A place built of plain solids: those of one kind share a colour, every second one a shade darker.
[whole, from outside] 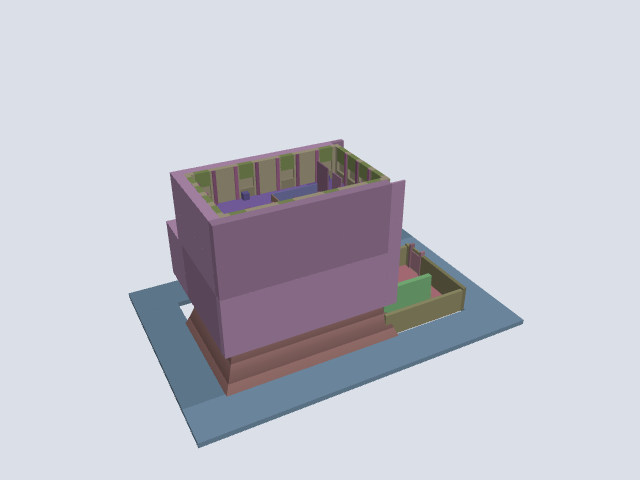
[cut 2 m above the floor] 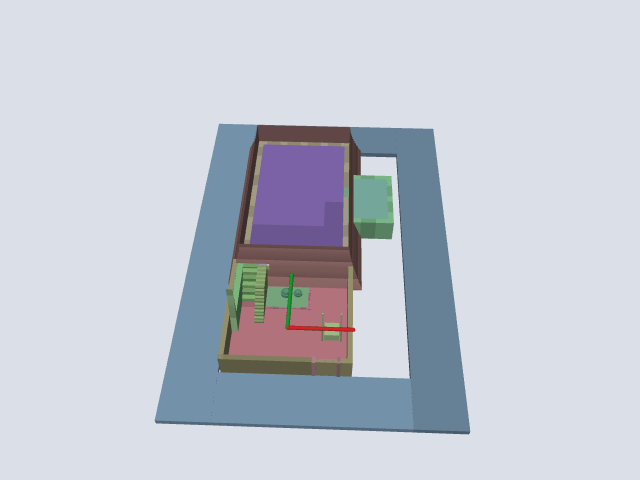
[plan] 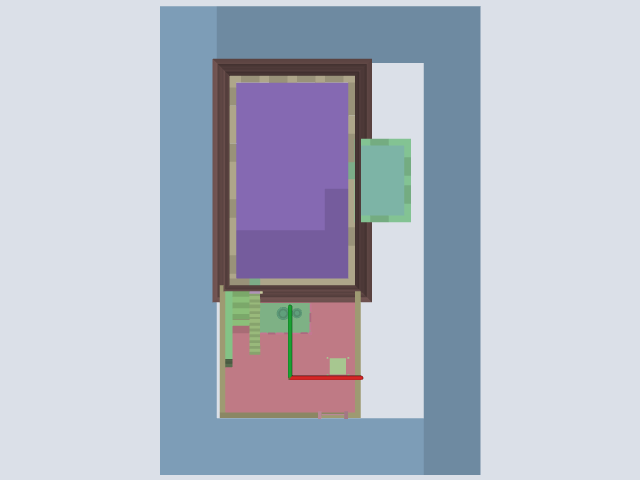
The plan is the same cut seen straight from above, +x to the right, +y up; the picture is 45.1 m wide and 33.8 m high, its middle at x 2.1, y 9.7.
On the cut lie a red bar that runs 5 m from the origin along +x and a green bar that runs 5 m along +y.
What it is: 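The timber main towers of Japanese castles, from general knowledge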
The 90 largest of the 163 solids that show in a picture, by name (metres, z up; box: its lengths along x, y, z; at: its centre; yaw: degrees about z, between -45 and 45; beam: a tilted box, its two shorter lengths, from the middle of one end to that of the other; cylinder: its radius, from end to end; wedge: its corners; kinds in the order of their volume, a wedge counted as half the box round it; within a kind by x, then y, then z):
{
 "floor_storey_1": {"box": [2.05, 2.93, 4.56], "at": [-2.77, 11.85, 1.73]},
 "floor_storey_2": {"box": [7.88, 3.1, 0.33], "at": [0.14, 8.54, 12.61]},
 "floor_storey_3": {"box": [7.88, 3.4, 4.56], "at": [0.14, 8.69, 1.73]},
 "floor_storey_4": {"box": [7.88, 7.47, 4.56], "at": [0.14, 17.05, 1.73]},
 "floor_storey_5": {"box": [7.88, 6.3, 0.33], "at": [0.14, 17.63, 12.61]},
 "floor_storey_6": {"box": [4.18, 2.93, 4.56], "at": [0.34, 11.85, 1.73]},
 "floor_storey_7": {"box": [2.3, 4.39, 0.33], "at": [2.94, 12.29, 12.61]},
 "floor_storey_8": {"box": [1.66, 2.93, 4.56], "at": [3.26, 11.85, 1.73]},
 "wall_fill_storey_1": {"box": [0.9, 15.25, 5.7], "at": [-4.72, 14.54, 6.53]},
 "wall_fill_storey_2": {"box": [0.9, 15.25, 3.06], "at": [-4.72, 14.54, 10.91]},
 "wall_fill_storey_3": {"box": [0.9, 15.25, 3.46], "at": [-4.72, 14.54, 14.18]},
 "wall_fill_storey_4": {"box": [8.84, 0.9, 5.7], "at": [0.14, 21.71, 6.53]},
 "wall_fill_storey_5": {"box": [8.84, 0.9, 3.06], "at": [0.14, 21.71, 10.91]},
 "wall_fill_storey_6": {"box": [8.84, 0.9, 3.46], "at": [0.14, 21.71, 14.18]},
 "wall_fill_storey_7": {"box": [0.9, 15.25, 3.06], "at": [5.01, 14.54, 10.91]},
 "wall_fill_storey_8": {"box": [0.9, 15.25, 3.46], "at": [5.01, 14.54, 14.18]},
 "wall_fill_storey_9": {"box": [4.84, 5.33, 5.7], "at": [6.99, 19.49, 6.53]},
 "wall_storey_1": {"box": [0.48, 1.3, 5.01], "at": [-4.04, 7.98, 2.35]},
 "wall_storey_2": {"box": [0.48, 2.64, 9.53], "at": [-4.04, 9.95, 4.62]},
 "wall_storey_3": {"box": [0.48, 2.64, 3.46], "at": [-4.04, 9.95, 14.18]},
 "wall_storey_4": {"box": [0.48, 1.3, 5.01], "at": [-4.04, 11.92, 2.35]},
 "wall_storey_5": {"box": [0.48, 2.64, 9.53], "at": [-4.04, 13.89, 4.62]},
 "wall_storey_6": {"box": [0.48, 2.64, 3.46], "at": [-4.04, 13.89, 14.18]},
 "wall_storey_7": {"box": [0.48, 1.3, 5.01], "at": [-4.04, 15.86, 2.35]},
 "wall_storey_8": {"box": [0.48, 2.64, 9.53], "at": [-4.04, 17.83, 4.62]},
 "wall_storey_9": {"box": [0.48, 2.64, 3.46], "at": [-4.04, 17.83, 14.18]},
 "wall_storey_10": {"box": [0.48, 1.3, 5.01], "at": [-4.04, 19.8, 2.35]},
 "wall_storey_11": {"box": [0.82, 0.48, 9.53], "at": [-3.87, 21.02, 4.62]},
 "wall_storey_12": {"box": [1.41, 0.48, 9.53], "at": [-3.57, 6.75, 4.62]},
 "wall_storey_13": {"box": [1.3, 0.48, 5.01], "at": [-2.81, 21.02, 2.35]},
 "wall_storey_14": {"box": [0.67, 0.48, 9.53], "at": [-1.82, 21.02, 4.62]},
 "wall_storey_15": {"box": [1.3, 0.48, 5.01], "at": [-0.84, 21.02, 2.35]},
 "wall_storey_16": {"box": [0.67, 0.48, 9.53], "at": [0.14, 21.02, 4.62]},
 "wall_storey_17": {"box": [1.3, 0.48, 5.01], "at": [1.13, 21.02, 2.35]},
 "wall_storey_18": {"box": [6.68, 0.48, 9.53], "at": [1.23, 6.75, 4.62]},
 "wall_storey_19": {"box": [0.67, 0.48, 9.53], "at": [2.12, 21.02, 4.62]},
 "wall_storey_20": {"box": [1.3, 0.48, 5.01], "at": [3.1, 21.02, 2.35]},
 "wall_storey_21": {"box": [0.82, 0.48, 9.53], "at": [4.16, 21.02, 4.62]},
 "wall_storey_22": {"box": [0.48, 2.79, 9.53], "at": [4.33, 7.9, 4.62]},
 "wall_storey_23": {"box": [0.48, 1.3, 5.01], "at": [4.33, 9.95, 2.35]},
 "wall_storey_24": {"box": [0.48, 2.64, 3.46], "at": [4.33, 9.95, 14.18]},
 "wall_storey_25": {"box": [0.48, 3.38, 9.53], "at": [4.33, 12.28, 4.62]},
 "wall_storey_26": {"box": [0.48, 2.64, 3.46], "at": [4.33, 13.89, 14.18]},
 "wall_storey_27": {"box": [0.48, 2.0, 9.53], "at": [4.33, 16.17, 4.62]},
 "wall_storey_28": {"box": [0.48, 1.3, 5.01], "at": [4.33, 17.83, 2.35]},
 "wall_storey_29": {"box": [0.48, 2.64, 3.46], "at": [4.33, 17.83, 14.18]},
 "wall_storey_30": {"box": [0.48, 2.79, 9.53], "at": [4.33, 19.87, 4.62]},
 "ground_garden_1": {"box": [4.0, 33.0, 0.5], "at": [-7.17, 9.66, -0.27]},
 "ground_garden_2": {"box": [14.58, 4.0, 0.5], "at": [2.12, -4.84, -0.27]},
 "ground_garden_3": {"box": [14.58, 4.0, 0.5], "at": [2.12, 24.16, -0.27]},
 "ground_garden_4": {"box": [4.0, 33.0, 0.5], "at": [11.4, 9.66, -0.27]},
 "floor_annex_1": {"box": [3.46, 4.93, 4.56], "at": [6.29, 13.89, 1.73]},
 "base_stones_1": {"wedge": [[-5.48, 5.31, -0.25], [-5.48, 5.31, 0.0], [-5.48, 22.46, -0.25], [-5.48, 22.46, 0.0], [-5.11, 5.68, -0.25], [-5.11, 5.68, 0.84], [-5.11, 22.1, -0.25], [-5.11, 22.1, 0.84]]},
 "base_stones_2": {"wedge": [[-5.48, 5.31, -0.25], [-5.48, 5.31, 0.0], [-5.11, 5.68, -0.25], [-5.11, 5.68, 0.84], [5.4, 5.68, -0.25], [5.4, 5.68, 0.84], [5.77, 5.31, -0.25], [5.77, 5.31, 0.0]]},
 "base_stones_3": {"wedge": [[-5.11, 5.68, -0.25], [-5.11, 5.68, 0.84], [-5.11, 22.1, -0.25], [-5.11, 22.1, 0.84], [-4.81, 5.98, -0.25], [-4.81, 5.98, 1.64], [-4.81, 21.8, -0.25], [-4.81, 21.8, 1.64]]},
 "base_stones_4": {"wedge": [[-5.11, 5.68, -0.25], [-5.11, 5.68, 0.84], [-4.81, 5.98, -0.25], [-4.81, 5.98, 1.64], [5.1, 5.98, -0.25], [5.1, 5.98, 1.64], [5.4, 5.68, -0.25], [5.4, 5.68, 0.84]]},
 "base_stones_5": {"wedge": [[-5.11, 22.1, -0.25], [-5.11, 22.1, 0.84], [-4.81, 21.8, -0.25], [-4.81, 21.8, 1.64], [5.1, 21.8, -0.25], [5.1, 21.8, 1.64], [5.4, 22.1, -0.25], [5.4, 22.1, 0.84]]},
 "base_stones_6": {"wedge": [[-4.81, 5.98, -0.25], [-4.81, 5.98, 1.64], [-4.81, 21.8, -0.25], [-4.81, 21.8, 1.64], [-4.58, 6.21, -0.25], [-4.58, 6.21, 2.38], [-4.58, 21.56, -0.25], [-4.58, 21.56, 2.38]]},
 "base_stones_7": {"wedge": [[-4.81, 5.98, -0.25], [-4.81, 5.98, 1.64], [-4.58, 6.21, -0.25], [-4.58, 6.21, 2.38], [4.87, 6.21, -0.25], [4.87, 6.21, 2.38], [5.1, 5.98, -0.25], [5.1, 5.98, 1.64]]},
 "base_stones_8": {"wedge": [[-4.81, 21.8, -0.25], [-4.81, 21.8, 1.64], [-4.58, 21.56, -0.25], [-4.58, 21.56, 2.38], [4.87, 21.56, -0.25], [4.87, 21.56, 2.38], [5.1, 21.8, -0.25], [5.1, 21.8, 1.64]]},
 "base_stones_9": {"wedge": [[-4.58, 6.21, -0.25], [-4.58, 6.21, 2.38], [-4.58, 21.56, -0.25], [-4.58, 21.56, 2.38], [-4.41, 6.38, -0.25], [-4.41, 6.38, 3.05], [-4.41, 21.39, -0.25], [-4.41, 21.39, 3.05]]},
 "base_stones_10": {"wedge": [[-4.58, 6.21, -0.25], [-4.58, 6.21, 2.38], [-4.41, 6.38, -0.25], [-4.41, 6.38, 3.05], [4.7, 6.38, -0.25], [4.7, 6.38, 3.05], [4.87, 6.21, -0.25], [4.87, 6.21, 2.38]]},
 "base_stones_11": {"wedge": [[-4.58, 21.56, -0.25], [-4.58, 21.56, 2.38], [-4.41, 21.39, -0.25], [-4.41, 21.39, 3.05], [4.7, 21.39, -0.25], [4.7, 21.39, 3.05], [4.87, 21.56, -0.25], [4.87, 21.56, 2.38]]},
 "base_stones_12": {"wedge": [[-4.41, 6.38, -0.25], [-4.41, 6.38, 3.05], [-4.41, 21.39, -0.25], [-4.41, 21.39, 3.05], [-4.31, 6.48, -0.25], [-4.31, 6.48, 3.62], [-4.31, 21.29, -0.25], [-4.31, 21.29, 3.62]]},
 "base_stones_13": {"wedge": [[4.6, 6.48, -0.25], [4.6, 6.48, 3.62], [4.6, 21.29, -0.25], [4.6, 21.29, 3.62], [4.7, 6.38, -0.25], [4.7, 6.38, 3.05], [4.7, 21.39, -0.25], [4.7, 21.39, 3.05]]},
 "base_stones_14": {"wedge": [[4.7, 6.38, -0.25], [4.7, 6.38, 3.05], [4.7, 21.39, -0.25], [4.7, 21.39, 3.05], [4.87, 6.21, -0.25], [4.87, 6.21, 2.38], [4.87, 21.56, -0.25], [4.87, 21.56, 2.38]]},
 "base_stones_15": {"wedge": [[4.87, 6.21, -0.25], [4.87, 6.21, 2.38], [4.87, 21.56, -0.25], [4.87, 21.56, 2.38], [5.1, 5.98, -0.25], [5.1, 5.98, 1.64], [5.1, 21.8, -0.25], [5.1, 21.8, 1.64]]},
 "base_stones_16": {"wedge": [[5.1, 5.98, -0.25], [5.1, 5.98, 1.64], [5.1, 21.8, -0.25], [5.1, 21.8, 1.64], [5.4, 5.68, -0.25], [5.4, 5.68, 0.84], [5.4, 22.1, -0.25], [5.4, 22.1, 0.84]]},
 "base_stones_17": {"wedge": [[5.4, 5.68, -0.25], [5.4, 5.68, 0.84], [5.4, 22.1, -0.25], [5.4, 22.1, 0.84], [5.77, 5.31, -0.25], [5.77, 5.31, 0.0], [5.77, 22.46, -0.25], [5.77, 22.46, 0.0]]},
 "floor_court_1": {"box": [2.45, 2.13, 0.55], "at": [-3.34, 4.19, -0.28]},
 "floor_court_2": {"box": [9.13, 5.57, 0.55], "at": [0.0, 0.34, -0.28]},
 "floor_court_3": {"box": [9.13, 1.26, 0.55], "at": [0.0, 5.88, -0.28]},
 "floor_court_4": {"box": [3.15, 2.13, 0.55], "at": [2.99, 4.19, -0.28]},
 "wall_annex_1": {"box": [1.12, 0.48, 6.77], "at": [5.08, 11.18, 3.23]},
 "wall_annex_2": {"box": [1.12, 0.48, 6.77], "at": [5.08, 16.59, 3.23]},
 "wall_annex_3": {"box": [1.3, 0.48, 5.01], "at": [6.29, 11.18, 2.35]},
 "wall_annex_4": {"box": [1.3, 0.48, 5.01], "at": [6.29, 16.59, 2.35]},
 "wall_annex_5": {"box": [1.56, 0.48, 6.77], "at": [7.72, 11.18, 3.23]},
 "wall_annex_6": {"box": [1.56, 0.48, 6.77], "at": [7.72, 16.59, 3.23]},
 "wall_annex_7": {"box": [0.48, 1.31, 6.77], "at": [8.27, 11.6, 3.23]},
 "wall_annex_8": {"box": [0.48, 1.3, 5.01], "at": [8.27, 12.9, 2.35]},
 "wall_annex_9": {"box": [0.48, 1.3, 5.01], "at": [8.27, 14.87, 2.35]},
 "wall_annex_10": {"box": [0.48, 1.31, 6.77], "at": [8.27, 16.17, 3.23]},
 "wall_court_1": {"box": [0.4, 9.35, 2.45], "at": [-4.76, 1.83, 1.07]},
 "wall_court_2": {"box": [6.92, 0.4, 2.65], "at": [-1.5, -2.64, 1.17]},
 "wall_court_3": {"box": [0.4, 9.35, 2.45], "at": [4.76, 1.83, 1.07]},
 "wall_court_mass_right_1": {"box": [0.5, 5.18, 5.06], "at": [-4.32, 3.92, 2.43]},
 "floor_court_bed_left_1": {"box": [3.54, 2.13, 0.55], "at": [-0.35, 4.19, -0.28]},
 "floor_sill_storey_1": {"box": [0.48, 1.2, 4.56], "at": [4.33, 14.57, 1.73]},
 "terrace_right_1": {"box": [1.2, 0.8, 2.48], "at": [-3.46, 6.11, 0.99]}
}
